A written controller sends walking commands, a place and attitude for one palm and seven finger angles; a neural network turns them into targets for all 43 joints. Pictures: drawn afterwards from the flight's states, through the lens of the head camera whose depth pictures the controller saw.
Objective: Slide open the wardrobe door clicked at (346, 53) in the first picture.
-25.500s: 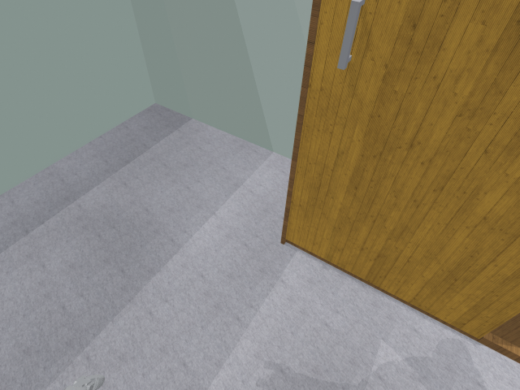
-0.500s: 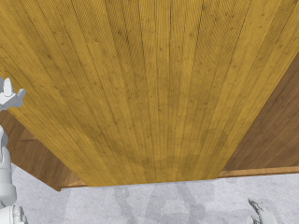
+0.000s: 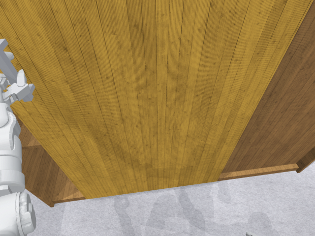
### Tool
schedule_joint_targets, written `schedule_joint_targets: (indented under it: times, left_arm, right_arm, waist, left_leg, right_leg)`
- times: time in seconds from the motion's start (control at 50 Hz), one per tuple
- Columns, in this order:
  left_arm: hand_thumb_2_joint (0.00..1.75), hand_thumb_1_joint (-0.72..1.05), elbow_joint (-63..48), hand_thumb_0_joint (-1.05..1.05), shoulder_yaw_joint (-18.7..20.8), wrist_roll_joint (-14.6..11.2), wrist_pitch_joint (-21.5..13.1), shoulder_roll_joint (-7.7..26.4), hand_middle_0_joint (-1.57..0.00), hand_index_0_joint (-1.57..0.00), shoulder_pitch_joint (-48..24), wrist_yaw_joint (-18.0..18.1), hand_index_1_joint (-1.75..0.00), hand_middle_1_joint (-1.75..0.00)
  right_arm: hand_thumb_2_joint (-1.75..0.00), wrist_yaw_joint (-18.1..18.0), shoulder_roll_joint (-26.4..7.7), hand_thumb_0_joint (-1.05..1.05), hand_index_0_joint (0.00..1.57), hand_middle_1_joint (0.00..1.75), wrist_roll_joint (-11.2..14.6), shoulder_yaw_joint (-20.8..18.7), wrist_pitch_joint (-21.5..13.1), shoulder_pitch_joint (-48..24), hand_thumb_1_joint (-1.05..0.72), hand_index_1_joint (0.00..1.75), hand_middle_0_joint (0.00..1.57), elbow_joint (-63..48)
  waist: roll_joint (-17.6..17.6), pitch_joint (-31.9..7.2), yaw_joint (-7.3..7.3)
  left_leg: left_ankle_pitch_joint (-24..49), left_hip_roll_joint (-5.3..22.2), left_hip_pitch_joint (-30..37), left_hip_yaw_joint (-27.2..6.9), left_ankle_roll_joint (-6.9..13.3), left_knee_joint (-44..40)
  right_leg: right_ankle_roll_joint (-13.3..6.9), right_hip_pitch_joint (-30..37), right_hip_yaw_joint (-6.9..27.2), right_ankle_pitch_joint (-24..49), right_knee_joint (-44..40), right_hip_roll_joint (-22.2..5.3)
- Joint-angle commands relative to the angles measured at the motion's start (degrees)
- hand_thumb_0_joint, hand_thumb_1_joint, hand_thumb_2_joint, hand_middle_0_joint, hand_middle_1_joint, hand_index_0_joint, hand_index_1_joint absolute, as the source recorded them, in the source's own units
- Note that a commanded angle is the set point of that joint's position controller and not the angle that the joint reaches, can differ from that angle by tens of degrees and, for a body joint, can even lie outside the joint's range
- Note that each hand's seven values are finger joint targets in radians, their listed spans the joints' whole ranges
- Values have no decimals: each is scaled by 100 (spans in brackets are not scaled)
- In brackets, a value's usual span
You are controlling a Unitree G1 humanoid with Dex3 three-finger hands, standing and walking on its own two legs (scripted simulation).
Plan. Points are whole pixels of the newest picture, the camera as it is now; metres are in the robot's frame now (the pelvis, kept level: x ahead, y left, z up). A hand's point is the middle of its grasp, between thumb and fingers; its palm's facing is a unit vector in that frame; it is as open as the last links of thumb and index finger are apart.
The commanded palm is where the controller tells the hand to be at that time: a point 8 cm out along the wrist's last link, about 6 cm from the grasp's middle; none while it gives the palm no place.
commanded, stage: stop walking and hold the door there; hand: left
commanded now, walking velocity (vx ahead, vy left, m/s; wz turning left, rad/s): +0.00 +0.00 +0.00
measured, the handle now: (15, 71) +0.44 +0.35 +0.21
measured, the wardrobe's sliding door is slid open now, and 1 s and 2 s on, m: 0.21 0.21 0.21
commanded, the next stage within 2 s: loosen the grip on the handle in 0.18 s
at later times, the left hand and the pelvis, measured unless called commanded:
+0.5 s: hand (17, 86) +0.40 +0.34 +0.20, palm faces +0.55 -0.80 -0.26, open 8.1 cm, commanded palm +0.36 +0.35 +0.20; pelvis -0.01 -0.03 +0.00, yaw +1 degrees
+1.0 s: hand (21, 85) +0.41 +0.33 +0.19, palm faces +0.55 -0.81 -0.18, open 13.8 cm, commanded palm +0.37 +0.37 +0.20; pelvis +0.04 -0.02 +0.00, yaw +0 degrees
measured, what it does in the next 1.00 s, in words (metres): stands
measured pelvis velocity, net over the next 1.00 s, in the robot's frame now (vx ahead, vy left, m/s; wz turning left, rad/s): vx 0.04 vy -0.02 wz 0.01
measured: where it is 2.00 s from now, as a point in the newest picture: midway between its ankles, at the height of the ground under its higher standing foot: outside the picture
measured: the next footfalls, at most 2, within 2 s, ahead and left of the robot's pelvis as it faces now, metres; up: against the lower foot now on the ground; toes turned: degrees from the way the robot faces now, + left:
none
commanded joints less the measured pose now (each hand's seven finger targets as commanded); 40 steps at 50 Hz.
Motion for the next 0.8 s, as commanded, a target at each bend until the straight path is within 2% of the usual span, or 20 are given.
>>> schedule_joint_targets:
  times: [0.0, 0.06, 0.12, 0.24, 0.26, 0.28, 0.3, 0.32, 0.34, 0.36, 0.4, 0.44, 0.5, 0.56, 0.62, 0.64, 0.66, 0.68, 0.72, 0.78]
  left_arm:
    - [90, 90, -534, 0, -94, 84, -298, 1310, -45, -45, -1598, -6, -140, -140]
    - [90, 90, -336, 0, -220, 112, -335, 1198, -45, -45, -1776, -8, -140, -140]
    - [90, 90, -180, 0, -322, 129, -334, 1200, -45, -45, -1923, -33, -140, -140]
    - [90, 90, 110, 0, -187, 125, -374, 1406, -45, -45, -2019, -43, -140, -140]
    - [90, 90, -942, 0, 2438, 910, -740, 5498, -45, -45, -6695, -187, -140, -140]
    - [84, 78, -613, 0, 2394, 1045, -353, 4679, -45, -45, -6724, -338, -140, -140]
    - [78, 66, 533, 0, 613, 818, -47, 2310, -45, -45, -5103, -462, -140, -140]
    - [73, 54, 1386, 0, 646, 734, 12, 1557, -45, -45, -3616, -654, -140, -140]
    - [67, 42, 914, 0, 862, 590, -159, 1867, -45, -45, -3364, -696, -140, -140]
    - [61, 30, 724, 0, 868, 647, -208, 2143, -45, -45, -3170, -632, -140, -140]
    - [49, 5, 259, 0, 165, 953, -316, 1925, -45, -45, -3807, -535, -140, -140]
    - [37, -19, 226, 0, -32, 952, -313, 1823, -45, -45, -3716, -459, -140, -140]
    - [20, -55, -573, 0, 384, 506, -658, 2225, -42, -42, -4159, -446, -137, -137]
    - [20, -55, -638, 0, 250, 242, -837, 1936, -38, -38, -4112, -440, -132, -132]
    - [20, -55, -748, 0, 126, 417, -693, 2040, -34, -34, -4008, -288, -127, -127]
    - [20, -55, -685, 0, 198, 465, -583, 2086, -33, -33, -3728, -244, -125, -125]
    - [20, -55, 154, 0, 944, 522, -416, 2814, -32, -32, -2882, -217, -123, -123]
    - [20, -55, -17, 0, 981, 430, -377, 2834, -30, -30, -2664, -238, -122, -122]
    - [20, -55, -800, 0, 519, 292, -311, 2247, -28, -28, -2969, -374, -118, -118]
    - [20, -55, -724, 0, 624, 9, -192, 1976, -25, -25, -2397, -495, -115, -115]
  right_arm:
    - [-90, -134, -1016, 0, 20, 30, -9, -359, -231, -338, -90, 30, 20, -723]
    - [-90, -129, -1018, 0, 20, 30, -11, -358, -258, -281, -90, 30, 20, -691]
    - [-90, -125, -1047, 0, 20, 30, -9, -376, -257, -192, -90, 30, 20, -657]
    - [-90, -109, -1074, 0, 20, 30, 1, -444, -257, -101, -90, 30, 20, -591]
    - [-90, 43, -1252, 0, 20, 30, -341, -779, -505, 276, -90, 30, 20, -704]
    - [-90, 123, -1376, 0, 20, 30, -863, -1055, -863, 163, -90, 30, 20, -585]
    - [-90, 121, -1140, 0, 20, 30, -303, -755, -833, 200, -90, 30, 20, -483]
    - [-90, 126, -1089, 0, 20, 30, -217, -695, -813, 431, -90, 30, 20, -393]
    - [-90, 116, -1146, 0, 20, 30, -289, -677, -846, 114, -90, 30, 20, -556]
    - [-90, 123, -1155, 0, 20, 30, -276, -641, -836, -16, -90, 30, 20, -617]
    - [-90, 138, -1036, 0, 20, 30, -287, -578, -800, -8, -90, 30, 20, -677]
    - [-90, 144, -1027, 0, 20, 30, -219, -551, -783, 10, -90, 30, 20, -686]
    - [-90, 36, -1083, 0, 20, 30, -190, -584, -783, -13, -90, 30, 20, -651]
    - [-90, -19, -995, 0, 20, 30, -167, -508, -832, -156, -90, 30, 20, -528]
    - [-90, -54, -993, 0, 20, 30, -188, -449, -870, -214, -90, 30, 20, -515]
    - [-90, -56, -976, 0, 20, 30, -188, -446, -870, -216, -90, 30, 20, -542]
    - [-90, -96, -1048, 0, 20, 30, -196, -458, -793, -98, -90, 30, 20, -455]
    - [-90, -116, -1058, 0, 20, 30, -208, -409, -739, -160, -90, 30, 20, -537]
    - [-90, -112, -948, 0, 20, 30, -167, -404, -777, -273, -90, 30, 20, -733]
    - [-90, -161, -955, 0, 20, 30, -148, -405, -791, -224, -90, 30, 20, -724]
  waist:
    - [511, -1059, 190]
    - [558, -985, 196]
    - [469, -1057, 160]
    - [-210, -910, 108]
    - [-1058, -960, 322]
    - [972, -2345, 136]
    - [-535, -2074, -120]
    - [-1007, -1551, 14]
    - [-870, -1491, 195]
    - [-163, -1723, 368]
    - [536, -1629, 185]
    - [377, -1299, 101]
    - [116, -1961, 91]
    - [205, -1818, 54]
    - [626, -1726, 37]
    - [659, -1740, 128]
    - [351, -1346, 258]
    - [418, -1421, 360]
    - [273, -1643, 215]
    - [-191, -1409, 218]
  left_leg:
    - [-1036, 1083, 312, -1574, 230, -1641]
    - [-1201, 1078, 129, -1461, 223, -1688]
    - [-727, 832, 264, -1072, 99, -1294]
    - [-952, 496, 541, -804, -60, -800]
    - [-108, 431, 392, -235, 122, -562]
    - [1319, -156, 196, -756, -270, -778]
    - [1067, -78, 616, -544, -320, -794]
    - [424, -60, 588, -627, -108, -839]
    - [-75, -100, 571, -656, -20, -895]
    - [-468, -197, 567, -553, -6, -921]
    - [-938, -230, 482, -566, 9, -876]
    - [-1457, -249, 308, -647, 12, -829]
    - [-1336, -274, 432, -757, 23, -642]
    - [-1494, -305, 438, -830, 5, -477]
    - [-1617, -340, 292, -929, 25, -477]
    - [-1626, -340, 215, -958, 19, -496]
    - [-1619, -331, -212, -953, 25, -497]
    - [-1264, -360, -303, -888, 40, -446]
    - [-909, -340, -30, -847, 82, -371]
    - [-668, -287, 32, -897, 90, -321]
  right_leg:
    - [-56, 199, 140, -725, 54, -14]
    - [-79, 369, 114, -627, 53, -30]
    - [-93, 440, 217, -402, -357, -136]
    - [-198, -249, 666, -1014, -992, -440]
    - [-385, 56, 547, 421, -718, -233]
    - [-660, 619, 151, 1853, -314, -21]
    - [-450, -69, -114, 778, -433, 113]
    - [-330, -300, -90, 423, -538, 191]
    - [-261, -176, 30, 138, -654, 131]
    - [-301, -85, 196, -197, -723, 56]
    - [-334, -314, 300, -460, -754, -27]
    - [-325, -637, 351, -1040, -839, -43]
    - [-297, -434, 454, -1240, -815, 14]
    - [-265, -548, 424, -1270, -696, 64]
    - [-288, -612, 415, -1119, -589, 34]
    - [-299, -534, 402, -1116, -563, 25]
    - [-292, -448, 431, -1233, -617, 11]
    - [-289, -215, 469, -1077, -634, -41]
    - [-245, -201, 435, -792, -584, -13]
    - [-233, -330, 327, -567, -593, 55]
